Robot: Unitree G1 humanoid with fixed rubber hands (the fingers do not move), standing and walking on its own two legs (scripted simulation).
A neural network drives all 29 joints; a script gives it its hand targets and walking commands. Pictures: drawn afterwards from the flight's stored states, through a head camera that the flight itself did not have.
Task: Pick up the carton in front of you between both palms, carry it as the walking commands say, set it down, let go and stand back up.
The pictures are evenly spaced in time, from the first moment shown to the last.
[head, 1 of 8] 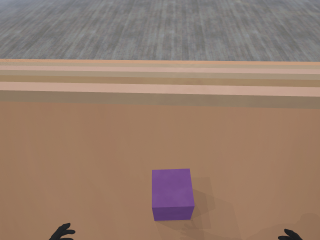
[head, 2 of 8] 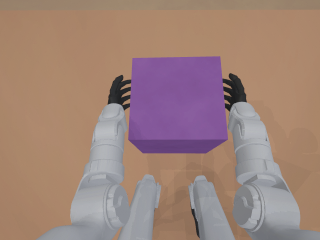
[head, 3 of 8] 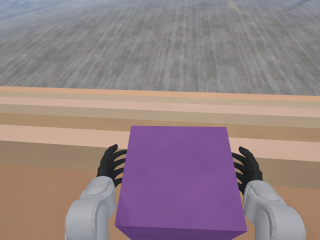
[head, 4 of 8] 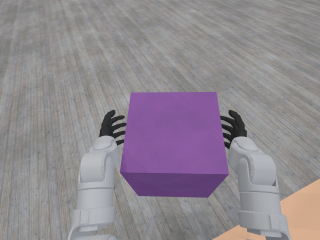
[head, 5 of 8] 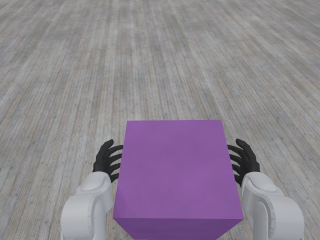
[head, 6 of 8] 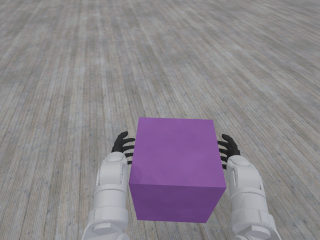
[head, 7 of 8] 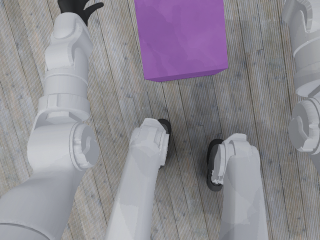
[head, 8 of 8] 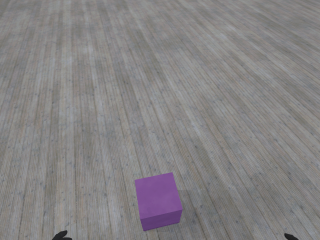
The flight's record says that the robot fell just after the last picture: no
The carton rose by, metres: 0.68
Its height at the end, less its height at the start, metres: -0.99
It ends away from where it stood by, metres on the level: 6.34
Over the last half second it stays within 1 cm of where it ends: yes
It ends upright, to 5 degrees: yes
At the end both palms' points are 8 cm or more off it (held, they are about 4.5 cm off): yes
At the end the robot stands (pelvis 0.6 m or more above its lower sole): yes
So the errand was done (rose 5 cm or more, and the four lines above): yes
